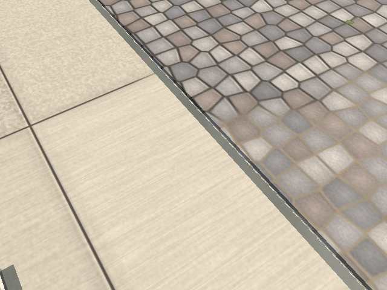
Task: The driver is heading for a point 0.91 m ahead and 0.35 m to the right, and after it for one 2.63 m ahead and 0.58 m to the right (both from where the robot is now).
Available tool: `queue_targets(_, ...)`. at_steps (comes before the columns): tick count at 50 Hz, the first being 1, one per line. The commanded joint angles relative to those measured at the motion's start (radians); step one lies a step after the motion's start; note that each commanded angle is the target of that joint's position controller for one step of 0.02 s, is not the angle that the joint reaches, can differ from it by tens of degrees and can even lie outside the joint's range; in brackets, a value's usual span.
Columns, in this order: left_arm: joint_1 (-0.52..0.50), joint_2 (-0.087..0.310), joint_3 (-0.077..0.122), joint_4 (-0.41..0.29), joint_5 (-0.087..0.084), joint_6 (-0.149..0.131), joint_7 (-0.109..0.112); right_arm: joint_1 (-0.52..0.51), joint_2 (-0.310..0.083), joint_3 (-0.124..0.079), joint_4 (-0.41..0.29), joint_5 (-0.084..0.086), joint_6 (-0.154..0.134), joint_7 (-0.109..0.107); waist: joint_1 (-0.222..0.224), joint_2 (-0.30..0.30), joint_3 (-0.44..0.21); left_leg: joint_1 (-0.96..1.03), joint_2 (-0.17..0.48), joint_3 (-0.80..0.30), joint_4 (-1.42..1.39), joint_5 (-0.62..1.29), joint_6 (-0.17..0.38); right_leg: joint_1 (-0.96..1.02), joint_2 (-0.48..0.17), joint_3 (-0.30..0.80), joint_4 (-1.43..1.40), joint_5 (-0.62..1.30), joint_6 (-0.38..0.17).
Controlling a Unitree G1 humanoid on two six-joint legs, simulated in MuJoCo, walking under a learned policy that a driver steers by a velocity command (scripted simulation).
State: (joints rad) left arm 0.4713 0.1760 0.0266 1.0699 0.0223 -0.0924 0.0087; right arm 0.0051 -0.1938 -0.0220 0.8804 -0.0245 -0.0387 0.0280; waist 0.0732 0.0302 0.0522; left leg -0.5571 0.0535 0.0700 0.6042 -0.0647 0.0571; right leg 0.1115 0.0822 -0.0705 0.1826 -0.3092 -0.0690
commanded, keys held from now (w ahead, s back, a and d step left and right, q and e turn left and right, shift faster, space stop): w+e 1.00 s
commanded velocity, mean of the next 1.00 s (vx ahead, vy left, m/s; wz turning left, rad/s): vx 0.50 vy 0.00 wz -0.48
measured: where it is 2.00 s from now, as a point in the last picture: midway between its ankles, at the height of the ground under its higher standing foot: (301, 199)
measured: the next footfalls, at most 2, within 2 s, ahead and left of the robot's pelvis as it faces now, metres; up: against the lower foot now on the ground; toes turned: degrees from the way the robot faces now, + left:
left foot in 0.06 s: +0.21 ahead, +0.10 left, +0.00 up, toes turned +3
right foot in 0.62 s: +0.44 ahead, -0.11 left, +0.00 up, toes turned -24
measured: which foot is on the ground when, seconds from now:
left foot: up 0.00-0.04, down 0.06-0.60, up 0.62-1.00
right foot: down 0.00-0.06, up 0.08-0.60, down 0.62-1.00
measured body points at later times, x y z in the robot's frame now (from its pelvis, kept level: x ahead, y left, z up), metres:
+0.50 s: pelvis +0.26 +0.01 +0.00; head +0.29 +0.01 +0.45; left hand +0.47 +0.20 -0.12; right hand +0.16 -0.21 -0.14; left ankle +0.17 +0.10 -0.74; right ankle +0.39 -0.13 -0.69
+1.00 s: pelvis +0.51 -0.10 +0.01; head +0.53 -0.13 +0.46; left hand +0.63 +0.16 -0.11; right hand +0.56 -0.40 -0.10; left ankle +0.73 -0.02 -0.67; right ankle +0.41 -0.10 -0.74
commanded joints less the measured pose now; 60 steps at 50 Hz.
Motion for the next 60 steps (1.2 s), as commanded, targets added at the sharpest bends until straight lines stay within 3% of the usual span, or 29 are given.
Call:
queue_targets(1, 0.024, 0.163, 0.030, -0.016, 0.006, -0.001, 0.012, 0.011, -0.096, -0.027, -0.057, 0.002, -0.029, -0.011, -0.075, -0.104, 0.023, 0.080, -0.050, 0.008, -0.067, -0.099, 0.040, 0.002, -0.305, 0.132, 0.134, 0.857, -0.109)
queue_targets(2, 0.004, 0.172, 0.032, -0.020, 0.004, 0.001, 0.010, 0.135, -0.113, -0.038, -0.018, 0.000, -0.038, -0.019, -0.127, -0.096, -0.040, 0.232, -0.081, 0.019, -0.117, -0.101, 0.057, -0.018, -0.282, 0.123, 0.268, 0.931, -0.095)
queue_targets(3, -0.017, 0.164, 0.029, -0.031, -0.006, 0.001, 0.006, 0.311, -0.149, -0.054, 0.035, -0.013, -0.051, -0.030, -0.198, -0.061, -0.140, 0.487, -0.041, -0.019, -0.159, -0.048, 0.084, -0.141, -0.237, 0.096, 0.467, 0.818, -0.076)
queue_targets(4, 0.007, 0.098, 0.011, -0.073, -0.034, -0.002, -0.002, 0.465, -0.250, -0.080, 0.052, -0.043, -0.059, -0.045, -0.223, 0.070, -0.289, 0.788, 0.231, -0.330, -0.184, -0.158, 0.148, -0.412, -0.148, 0.048, 0.789, 0.418, -0.044)
queue_targets(5, 0.115, 0.058, 0.011, -0.062, -0.050, 0.008, 0.001, 0.459, -0.292, -0.092, 0.050, -0.034, -0.046, -0.034, -0.170, 0.208, -0.381, 0.909, 0.422, -0.691, -0.297, -0.167, 0.239, -0.656, -0.010, 0.054, 1.047, -0.244, -0.029)
queue_targets(6, 0.021, 0.150, 0.038, -0.059, -0.022, 0.020, 0.007, 0.362, -0.211, -0.077, 0.033, -0.007, -0.036, -0.028, -0.146, 0.031, -0.242, 0.767, 0.359, -0.606, -0.327, -0.277, 0.195, -0.710, -0.085, 0.135, 1.093, -0.153, -0.043)
queue_targets(7, -0.045, 0.132, 0.039, -0.080, -0.017, 0.018, 0.000, 0.264, -0.146, -0.059, 0.016, 0.001, -0.039, -0.026, -0.117, 0.010, -0.107, 0.606, 0.320, -0.460, -0.376, -0.264, 0.162, -0.710, -0.120, 0.135, 1.058, -0.058, -0.042)
queue_targets(8, -0.070, 0.104, 0.038, -0.084, -0.015, 0.022, -0.005, 0.220, -0.108, -0.049, 0.013, -0.001, -0.046, -0.025, -0.094, 0.007, -0.048, 0.507, 0.276, -0.353, -0.416, -0.204, 0.127, -0.681, -0.151, 0.128, 1.019, -0.004, -0.039)
queue_targets(10, -0.062, 0.079, 0.041, -0.084, 0.007, 0.049, -0.020, 0.229, -0.073, -0.038, 0.033, 0.006, -0.058, -0.035, -0.056, 0.044, -0.012, 0.407, 0.219, -0.204, -0.447, -0.095, 0.084, -0.627, -0.174, 0.117, 0.983, 0.033, -0.021)
queue_targets(15, -0.184, 0.058, 0.045, -0.143, 0.008, 0.082, -0.042, 0.328, -0.097, -0.044, 0.067, 0.011, -0.086, -0.042, -0.048, 0.037, 0.012, 0.430, 0.198, -0.033, -0.471, 0.090, 0.074, -0.752, -0.193, 0.085, 0.935, 0.169, 0.002)
queue_targets(20, -0.372, 0.048, 0.029, -0.219, 0.005, 0.077, -0.059, 0.383, -0.098, -0.039, 0.085, 0.008, -0.084, -0.048, -0.078, 0.034, 0.051, 0.469, 0.168, 0.093, -0.464, 0.225, 0.059, -0.767, -0.173, 0.017, 0.659, 0.314, 0.011)
queue_targets(24, -0.480, 0.054, 0.021, -0.271, 0.011, 0.075, -0.066, 0.453, -0.127, -0.045, 0.108, 0.005, -0.072, -0.060, -0.108, 0.035, 0.060, 0.592, 0.207, 0.147, -0.426, 0.358, 0.058, -0.740, -0.144, -0.057, 0.504, 0.282, -0.025)
queue_targets(27, -0.447, 0.079, 0.031, -0.275, 0.015, 0.076, -0.063, 0.447, -0.156, -0.053, 0.110, 0.001, -0.055, -0.069, -0.075, 0.063, 0.022, 0.673, 0.225, 0.194, -0.285, 0.707, 0.052, -0.645, -0.078, -0.101, 0.463, 0.153, -0.081)
queue_targets(29, -0.318, 0.110, 0.049, -0.243, 0.016, 0.074, -0.054, 0.432, -0.187, -0.063, 0.101, -0.002, -0.037, -0.070, -0.019, 0.079, -0.054, 0.688, 0.231, 0.207, -0.057, 0.866, 0.055, -0.503, -0.011, -0.118, 0.433, 0.050, -0.127)
queue_targets(30, -0.202, 0.135, 0.065, -0.209, 0.020, 0.065, -0.047, 0.422, -0.198, -0.066, 0.091, 0.001, -0.028, -0.065, 0.031, 0.060, -0.120, 0.627, 0.226, 0.214, 0.139, 0.778, 0.043, -0.346, 0.017, -0.101, 0.359, 0.061, -0.155)
queue_targets(31, -0.063, 0.211, 0.094, -0.174, 0.033, 0.059, -0.033, 0.404, -0.188, -0.064, 0.064, 0.006, -0.026, -0.058, 0.098, -0.025, -0.202, 0.429, 0.196, 0.219, 0.434, 0.491, 0.010, -0.114, -0.089, 0.077, 0.277, 0.000, -0.207)
queue_targets(32, -0.094, 0.325, 0.120, -0.192, 0.029, 0.063, -0.023, 0.432, -0.064, -0.042, -0.013, 0.014, -0.033, -0.033, 0.009, -0.266, -0.258, -0.054, -0.023, 0.164, 0.808, -0.478, -0.055, 0.189, -0.394, 0.618, 0.218, 0.031, -0.367)
queue_targets(33, -0.057, 0.320, 0.118, -0.198, 0.001, 0.078, -0.020, 0.287, -0.151, -0.058, -0.051, 0.008, -0.048, -0.028, 0.060, -0.090, -0.269, -0.177, -0.050, -0.068, 0.872, -0.452, -0.051, 0.176, -0.415, 0.776, 0.099, 0.015, -0.372)
queue_targets(34, -0.123, 0.288, 0.108, -0.192, -0.005, 0.080, -0.012, 0.229, -0.139, -0.053, -0.078, 0.019, -0.063, -0.023, 0.024, -0.061, -0.128, -0.232, 0.012, -0.093, 0.813, -0.331, -0.039, 0.064, -0.402, 0.619, 0.074, 0.073, -0.334)
queue_targets(35, -0.171, 0.234, 0.095, -0.196, -0.010, 0.075, -0.011, 0.250, -0.139, -0.051, -0.066, 0.020, -0.072, -0.025, -0.023, -0.003, -0.060, -0.174, 0.045, -0.090, 0.713, -0.263, -0.038, -0.062, -0.361, 0.527, 0.057, 0.203, -0.290)
queue_targets(38, -0.230, 0.175, 0.072, -0.210, -0.025, 0.044, -0.004, 0.301, -0.125, -0.052, -0.053, -0.022, -0.024, -0.026, -0.103, -0.005, -0.051, -0.011, 0.075, -0.097, 0.571, -0.242, -0.076, -0.229, -0.245, 0.354, 0.042, 0.450, -0.235)
queue_targets(40, -0.192, 0.203, 0.076, -0.201, -0.028, 0.027, -0.007, 0.276, -0.110, -0.049, -0.071, -0.026, 0.000, -0.018, -0.108, -0.020, -0.050, -0.019, 0.070, -0.078, 0.508, -0.218, -0.099, -0.256, -0.212, 0.319, 0.037, 0.508, -0.230)
queue_targets(43, -0.118, 0.223, 0.079, -0.196, -0.025, 0.025, -0.009, 0.149, -0.116, -0.046, -0.122, -0.022, 0.012, -0.014, -0.066, -0.053, -0.020, -0.101, 0.067, -0.064, 0.387, -0.109, -0.119, -0.243, -0.189, 0.326, 0.020, 0.490, -0.200)
queue_targets(52, 0.032, 0.236, 0.077, -0.194, -0.010, 0.035, 0.004, -0.129, -0.128, -0.023, -0.243, -0.007, -0.005, -0.001, 0.033, -0.099, 0.000, -0.167, -0.016, -0.068, 0.066, 0.022, -0.092, -0.048, -0.200, 0.408, 0.104, 0.596, -0.166)
queue_targets(55, -0.018, 0.263, 0.083, -0.214, -0.005, 0.034, 0.014, -0.065, -0.158, -0.026, -0.247, 0.000, -0.020, -0.005, -0.020, -0.120, -0.009, 0.014, -0.047, -0.082, -0.051, -0.025, -0.054, -0.076, -0.211, 0.434, 0.166, 0.681, -0.123)
queue_targets(57, -0.082, 0.287, 0.087, -0.232, -0.008, 0.025, 0.003, 0.165, -0.208, -0.047, -0.181, 0.003, -0.034, -0.026, -0.128, -0.092, -0.115, 0.346, -0.093, -0.060, -0.122, -0.060, -0.016, -0.157, -0.152, 0.399, 0.387, 0.851, -0.074)
queue_targets(58, -0.092, 0.259, 0.080, -0.246, -0.018, 0.016, -0.009, 0.316, -0.249, -0.061, -0.158, -0.011, -0.047, -0.041, -0.198, -0.042, -0.220, 0.591, 0.015, -0.156, -0.149, -0.102, 0.019, -0.280, -0.091, 0.364, 0.611, 0.691, -0.053)
queue_targets(59, -0.038, 0.145, 0.053, -0.281, -0.039, 0.012, -0.011, 0.419, -0.331, -0.076, -0.164, -0.039, -0.046, -0.056, -0.191, 0.130, -0.364, 0.835, 0.303, -0.483, -0.177, -0.238, 0.075, -0.496, 0.013, 0.257, 0.915, 0.106, -0.028)
queue_targets(60, 0.044, 0.176, 0.055, -0.301, -0.035, 0.019, -0.008, 0.355, -0.354, -0.086, -0.167, -0.029, -0.029, -0.049, -0.110, 0.302, -0.410, 0.849, 0.418, -0.888, -0.318, -0.290, 0.171, -0.682, 0.066, 0.203, 1.076, -0.249, -0.022)
Over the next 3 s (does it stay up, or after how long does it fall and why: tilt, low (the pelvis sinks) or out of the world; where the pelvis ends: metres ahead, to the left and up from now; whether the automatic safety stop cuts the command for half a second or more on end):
stays up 0.78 -0.28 0.00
